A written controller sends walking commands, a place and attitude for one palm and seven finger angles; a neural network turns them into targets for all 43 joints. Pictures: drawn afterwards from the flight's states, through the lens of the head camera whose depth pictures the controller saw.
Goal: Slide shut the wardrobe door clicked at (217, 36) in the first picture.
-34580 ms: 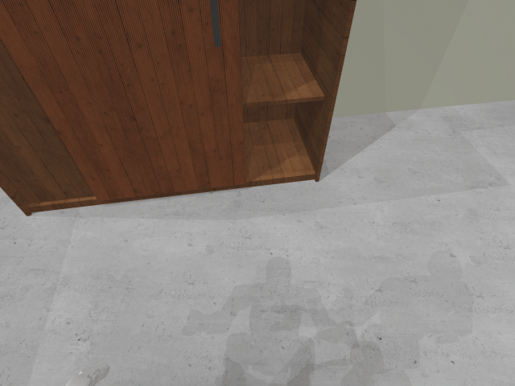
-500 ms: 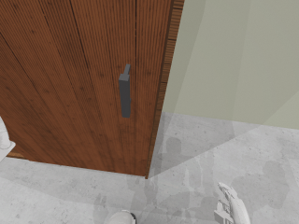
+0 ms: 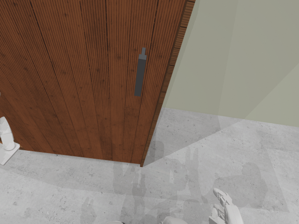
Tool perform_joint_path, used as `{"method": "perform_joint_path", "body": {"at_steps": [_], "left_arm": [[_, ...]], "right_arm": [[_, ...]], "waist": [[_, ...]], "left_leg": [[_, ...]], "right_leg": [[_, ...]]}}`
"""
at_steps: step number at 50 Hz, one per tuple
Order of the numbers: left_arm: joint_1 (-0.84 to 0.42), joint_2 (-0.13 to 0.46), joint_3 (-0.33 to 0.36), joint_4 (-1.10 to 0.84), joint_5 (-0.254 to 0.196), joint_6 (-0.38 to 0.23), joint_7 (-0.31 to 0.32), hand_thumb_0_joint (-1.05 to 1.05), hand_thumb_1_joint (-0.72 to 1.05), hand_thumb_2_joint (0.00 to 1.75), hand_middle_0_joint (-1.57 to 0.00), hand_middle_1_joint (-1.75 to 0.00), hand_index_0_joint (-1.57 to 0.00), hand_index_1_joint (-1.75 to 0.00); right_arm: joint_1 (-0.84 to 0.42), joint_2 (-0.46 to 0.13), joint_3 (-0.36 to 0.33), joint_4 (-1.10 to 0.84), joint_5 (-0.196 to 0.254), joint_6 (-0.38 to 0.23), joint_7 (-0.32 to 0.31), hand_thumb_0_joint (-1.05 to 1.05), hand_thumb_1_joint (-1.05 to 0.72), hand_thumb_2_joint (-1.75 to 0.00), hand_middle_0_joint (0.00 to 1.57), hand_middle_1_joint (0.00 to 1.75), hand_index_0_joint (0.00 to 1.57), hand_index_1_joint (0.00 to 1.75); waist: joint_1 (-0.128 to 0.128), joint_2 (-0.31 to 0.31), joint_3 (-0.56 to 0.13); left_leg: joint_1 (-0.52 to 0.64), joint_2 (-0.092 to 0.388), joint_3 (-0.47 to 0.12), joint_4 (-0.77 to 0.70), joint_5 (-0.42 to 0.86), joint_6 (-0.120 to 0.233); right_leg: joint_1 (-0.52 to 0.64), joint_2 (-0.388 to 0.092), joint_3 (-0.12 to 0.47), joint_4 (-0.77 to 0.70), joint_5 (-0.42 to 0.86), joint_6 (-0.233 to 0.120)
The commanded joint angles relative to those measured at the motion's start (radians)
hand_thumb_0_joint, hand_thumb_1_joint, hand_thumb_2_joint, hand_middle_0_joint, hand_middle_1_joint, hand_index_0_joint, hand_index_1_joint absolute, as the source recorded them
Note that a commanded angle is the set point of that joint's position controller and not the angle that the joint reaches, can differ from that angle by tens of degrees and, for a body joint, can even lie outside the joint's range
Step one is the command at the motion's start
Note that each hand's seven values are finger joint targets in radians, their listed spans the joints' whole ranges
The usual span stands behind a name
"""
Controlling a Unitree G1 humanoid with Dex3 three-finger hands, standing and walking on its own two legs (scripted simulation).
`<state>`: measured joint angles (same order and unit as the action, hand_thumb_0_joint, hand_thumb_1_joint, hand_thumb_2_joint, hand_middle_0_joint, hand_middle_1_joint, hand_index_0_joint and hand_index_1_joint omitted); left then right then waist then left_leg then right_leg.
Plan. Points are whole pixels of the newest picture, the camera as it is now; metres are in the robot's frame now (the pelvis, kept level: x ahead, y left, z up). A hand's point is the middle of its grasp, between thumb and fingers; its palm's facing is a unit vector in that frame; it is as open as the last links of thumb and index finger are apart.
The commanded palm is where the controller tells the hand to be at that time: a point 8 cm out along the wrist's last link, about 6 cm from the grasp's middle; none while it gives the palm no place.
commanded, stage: stop stepping back and stand still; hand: left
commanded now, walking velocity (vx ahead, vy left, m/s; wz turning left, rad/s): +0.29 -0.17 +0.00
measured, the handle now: (140, 72) +0.52 +0.08 +0.09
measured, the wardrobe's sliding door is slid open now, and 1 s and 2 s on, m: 0.00 0.00 0.00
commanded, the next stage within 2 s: let the arm hang, fingers relaxed in 0.70 s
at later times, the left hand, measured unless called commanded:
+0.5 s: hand out of the picture +0.12 +0.29 +0.15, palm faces +0.50 -0.83 -0.26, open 7.4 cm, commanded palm +0.05 +0.32 +0.17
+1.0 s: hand out of the picture +0.08 +0.25 -0.14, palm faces +0.15 -0.95 -0.27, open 7.4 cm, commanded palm none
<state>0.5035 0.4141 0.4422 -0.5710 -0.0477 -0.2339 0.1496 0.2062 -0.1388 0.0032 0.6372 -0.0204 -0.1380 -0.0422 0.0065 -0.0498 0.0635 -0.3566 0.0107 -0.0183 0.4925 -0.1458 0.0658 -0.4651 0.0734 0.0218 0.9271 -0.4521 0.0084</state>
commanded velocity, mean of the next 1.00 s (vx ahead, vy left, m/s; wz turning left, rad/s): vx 0.13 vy -0.03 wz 0.00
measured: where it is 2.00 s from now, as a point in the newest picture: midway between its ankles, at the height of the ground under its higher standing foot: outside the picture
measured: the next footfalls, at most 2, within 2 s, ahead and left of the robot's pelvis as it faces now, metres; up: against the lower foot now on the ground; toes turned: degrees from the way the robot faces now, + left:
right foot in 0.24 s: -0.08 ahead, -0.11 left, +0.00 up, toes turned -4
left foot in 0.48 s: -0.05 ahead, +0.12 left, +0.00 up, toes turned +6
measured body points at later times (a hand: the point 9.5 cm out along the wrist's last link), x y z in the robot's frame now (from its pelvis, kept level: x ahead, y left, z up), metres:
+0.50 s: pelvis -0.08 +0.02 -0.02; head -0.11 +0.07 +0.43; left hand +0.09 +0.33 +0.16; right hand +0.06 -0.25 -0.07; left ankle -0.06 +0.14 -0.75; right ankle -0.12 -0.10 -0.74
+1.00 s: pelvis -0.07 +0.02 -0.04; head -0.07 +0.02 +0.41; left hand +0.07 +0.30 -0.12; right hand +0.03 -0.22 -0.16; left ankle -0.05 +0.15 -0.74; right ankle -0.04 -0.09 -0.70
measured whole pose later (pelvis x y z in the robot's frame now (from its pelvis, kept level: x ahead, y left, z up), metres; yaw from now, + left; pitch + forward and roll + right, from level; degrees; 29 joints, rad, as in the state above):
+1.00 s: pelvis -0.07 +0.02 -0.04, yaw +5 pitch +0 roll +2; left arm 0.26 0.22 0.13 0.49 0.03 0.10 0.01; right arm 0.26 -0.22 0.00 0.78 -0.06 0.00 0.00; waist -0.06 -0.03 0.00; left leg -0.43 0.02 0.06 0.79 -0.36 0.01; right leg -0.55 -0.03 0.01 1.10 -0.52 0.02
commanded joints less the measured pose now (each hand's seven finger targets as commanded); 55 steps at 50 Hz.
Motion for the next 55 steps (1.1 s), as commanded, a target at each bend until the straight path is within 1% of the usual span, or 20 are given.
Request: {"method": "perform_joint_path", "body": {"at_steps": [1,8,11,14,17,22,24,29,33,34,36,39,40,43,45,46,48,52,54,55], "left_arm": [[0.044,0.188,0.107,-0.340,0.000,-0.043,0.017,0.00,0.90,0.90,-0.20,-0.30,-0.20,-0.30],[0.059,0.181,0.093,-0.096,-0.002,0.037,0.022,0.00,0.90,0.90,-0.20,-0.30,-0.20,-0.30],[0.027,0.204,0.079,-0.123,-0.009,0.047,0.008,0.00,0.90,0.90,-0.20,-0.30,-0.20,-0.30],[-0.143,0.200,0.074,-0.094,-0.015,0.013,0.001,0.00,0.90,0.90,-0.20,-0.30,-0.20,-0.30],[-0.184,0.148,0.025,-0.028,0.003,0.026,-0.006,0.00,0.90,0.90,-0.20,-0.30,-0.20,-0.30],[-0.261,0.157,0.001,-0.177,0.030,-0.014,0.031,0.00,0.90,0.90,-0.20,-0.30,-0.20,-0.30],[-0.280,0.178,0.024,-0.315,0.037,-0.047,0.045,0.00,0.90,0.90,-0.20,-0.30,-0.20,-0.30],[0.001,0.192,0.117,-0.235,0.020,-0.045,0.021,0.00,0.90,0.90,-0.20,-0.30,-0.20,-0.30],[0.127,0.177,0.146,-0.068,0.016,-0.029,0.018,0.00,0.90,0.90,-0.20,-0.30,-0.20,-0.30],[0.113,0.186,0.153,-0.023,0.020,-0.022,0.018,0.00,0.90,0.90,-0.20,-0.30,-0.20,-0.30],[0.067,0.175,0.133,0.037,0.011,0.010,0.010,0.00,0.90,0.90,-0.20,-0.30,-0.20,-0.30],[-0.109,0.205,0.140,-0.044,0.016,-0.020,0.012,0.00,0.90,0.90,-0.20,-0.30,-0.20,-0.30],[-0.156,-0.055,-0.270,0.604,0.122,0.169,-0.100,0.00,0.90,0.90,-0.20,-0.30,-0.20,-0.30],[-0.185,-0.118,-0.316,0.681,0.087,0.272,-0.134,0.00,0.90,0.90,-0.20,-0.30,-0.20,-0.30],[-0.166,-0.186,-0.353,0.744,0.080,0.283,-0.142,0.00,0.90,0.90,-0.20,-0.30,-0.20,-0.30],[-0.258,-0.140,-0.348,0.754,0.079,0.274,-0.143,0.00,0.90,0.90,-0.20,-0.30,-0.20,-0.30],[-0.293,-0.130,-0.351,0.874,0.076,0.255,-0.155,0.00,0.90,0.90,-0.20,-0.30,-0.20,-0.30],[-0.123,-0.104,-0.369,1.178,0.064,0.250,-0.159,0.00,0.90,0.90,-0.20,-0.30,-0.20,-0.30],[-0.064,0.008,-0.362,1.286,0.070,0.222,-0.145,0.00,0.90,0.90,-0.20,-0.30,-0.20,-0.30],[-0.122,0.022,-0.372,1.298,0.070,0.219,-0.144,0.00,0.90,0.90,-0.20,-0.30,-0.20,-0.30]], "right_arm": [[-0.051,-0.191,-0.067,-0.160,0.015,-0.068,0.001,0.00,-0.90,-0.90,0.20,0.30,0.20,0.30],[-0.075,-0.168,-0.036,-0.132,-0.004,0.002,-0.026,0.00,-0.90,-0.90,0.20,0.30,0.20,0.30],[-0.060,-0.170,-0.035,-0.129,0.004,0.029,-0.021,0.00,-0.90,-0.90,0.20,0.30,0.20,0.30],[-0.070,-0.176,-0.038,-0.126,0.015,0.011,-0.011,0.00,-0.90,-0.90,0.20,0.30,0.20,0.30],[-0.115,-0.198,-0.052,-0.129,0.031,0.021,-0.039,0.00,-0.90,-0.90,0.20,0.30,0.20,0.30],[-0.065,-0.195,-0.042,-0.135,0.012,-0.033,-0.075,0.00,-0.90,-0.90,0.20,0.30,0.20,0.30],[-0.053,-0.223,-0.051,-0.167,0.009,-0.051,-0.065,0.00,-0.90,-0.90,0.20,0.30,0.20,0.30],[-0.035,-0.179,-0.048,-0.129,0.019,-0.066,-0.012,0.00,-0.90,-0.90,0.20,0.30,0.20,0.30],[-0.054,-0.191,-0.049,-0.158,0.017,-0.018,-0.010,0.00,-0.90,-0.90,0.20,0.30,0.20,0.30],[-0.066,-0.186,-0.050,-0.160,0.013,-0.002,-0.013,0.00,-0.90,-0.90,0.20,0.30,0.20,0.30],[-0.065,-0.184,-0.067,-0.176,0.028,0.015,-0.016,0.00,-0.90,-0.90,0.20,0.30,0.20,0.30],[-0.038,-0.164,-0.044,-0.123,0.009,-0.001,-0.008,0.00,-0.90,-0.90,0.20,0.30,0.20,0.30],[-0.005,-0.243,-0.079,0.059,0.019,0.016,0.076,0.00,-0.90,-0.90,0.20,0.30,0.20,0.30],[0.145,-0.161,-0.045,0.064,-0.003,0.116,0.061,0.00,-0.90,-0.90,0.20,0.30,0.20,0.30],[0.165,-0.289,-0.068,0.042,-0.045,0.114,0.049,0.00,-0.90,-0.90,0.20,0.30,0.20,0.30],[0.154,-0.318,-0.069,0.027,-0.050,0.110,0.031,0.00,-0.90,-0.90,0.20,0.30,0.20,0.30],[0.054,-0.280,-0.054,0.017,-0.053,0.100,0.020,0.00,-0.90,-0.90,0.20,0.30,0.20,0.30],[-0.049,-0.247,-0.031,0.080,-0.033,0.111,0.011,0.00,-0.90,-0.90,0.20,0.30,0.20,0.30],[0.042,-0.136,-0.030,0.105,0.004,0.129,0.022,0.00,-0.90,-0.90,0.20,0.30,0.20,0.30],[0.046,-0.152,-0.038,0.111,0.005,0.142,0.026,0.00,-0.90,-0.90,0.20,0.30,0.20,0.30]], "waist": [[-0.010,0.244,-0.230],[0.007,0.273,-0.140],[0.003,-0.120,-0.178],[-0.009,-0.240,-0.118],[-0.028,-0.037,0.059],[-0.022,0.186,-0.075],[-0.025,0.553,-0.110],[-0.008,0.241,-0.124],[0.005,0.254,-0.110],[0.015,0.132,-0.088],[0.008,-0.269,-0.041],[-0.036,-0.173,-0.150],[-0.093,-0.064,-0.040],[-0.116,-0.065,-0.024],[-0.101,0.345,0.004],[-0.100,0.255,0.008],[-0.046,0.041,-0.144],[0.066,0.218,-0.146],[0.040,-0.172,-0.166],[0.030,-0.112,-0.137]], "left_leg": [[0.204,0.224,-0.250,-0.290,-0.186,0.017],[0.018,0.075,-0.063,-0.371,-0.428,-0.164],[0.082,-0.052,0.031,0.373,-0.211,-0.076],[-0.237,-0.008,-0.004,0.772,-0.232,-0.078],[-0.158,0.089,-0.042,0.508,-0.166,-0.055],[0.259,0.021,0.087,-0.064,-0.207,-0.027],[0.382,0.326,-0.444,-0.255,-0.185,0.095],[0.175,0.271,-0.208,-0.166,0.130,0.111],[-0.199,0.190,-0.042,-0.135,-0.442,0.031],[-0.316,0.141,-0.009,0.009,-0.504,0.006],[-0.341,-0.020,0.041,0.570,-0.430,-0.040],[-0.136,0.050,0.003,0.558,-0.290,-0.047],[-0.190,0.157,-0.031,0.566,-0.385,-0.046],[0.158,0.033,0.055,0.175,-0.166,-0.073],[0.084,0.337,-0.500,-0.143,-0.103,0.111],[0.075,0.442,-0.626,-0.205,-0.017,0.215],[0.013,0.346,-0.421,-0.137,0.135,0.182],[-0.089,0.166,-0.083,0.045,0.094,0.020],[-0.188,-0.043,0.044,0.327,-0.400,-0.077],[-0.155,-0.026,0.000,0.422,-0.449,-0.066]], "right_leg": [[0.069,-0.017,-0.035,-0.075,0.014,0.011],[0.457,0.038,-0.147,-0.631,0.047,-0.057],[0.178,-0.331,0.183,-0.810,0.142,-0.192],[0.234,-0.410,0.171,-0.771,0.074,-0.236],[0.043,-0.366,0.168,-0.783,-0.076,-0.207],[0.063,-0.220,0.035,-0.471,-0.085,-0.145],[-0.144,-0.027,-0.101,-0.039,-0.130,-0.039],[0.030,-0.096,-0.045,-0.080,0.027,-0.019],[0.442,-0.044,-0.146,-0.349,0.074,-0.026],[0.524,-0.077,-0.065,-0.425,0.006,-0.054],[0.300,-0.414,0.527,-0.787,-0.277,-0.203],[0.185,-0.371,0.314,-0.703,-0.120,-0.200],[0.029,-0.431,0.016,-0.511,0.212,-0.159],[-0.217,-0.256,-0.076,-0.354,-0.116,-0.082],[-0.323,-0.050,-0.108,0.132,-0.251,0.025],[-0.341,-0.097,0.033,0.331,-0.174,0.004],[-0.140,-0.123,0.051,0.298,-0.071,0.014],[0.265,-0.102,-0.008,-0.280,0.133,0.011],[0.309,-0.338,0.429,-0.592,0.240,-0.067],[0.236,-0.416,0.526,-0.695,0.164,-0.147]]}}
